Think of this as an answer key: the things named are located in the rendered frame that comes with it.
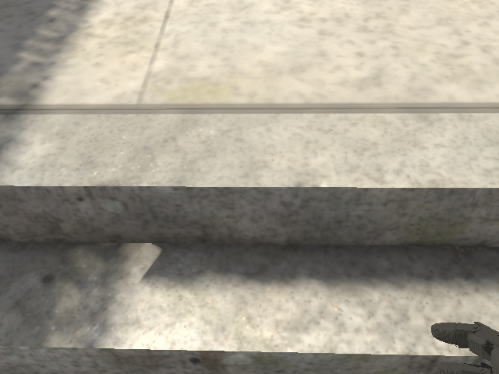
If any robot right hand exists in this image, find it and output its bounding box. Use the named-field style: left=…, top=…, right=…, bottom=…
left=431, top=322, right=499, bottom=374

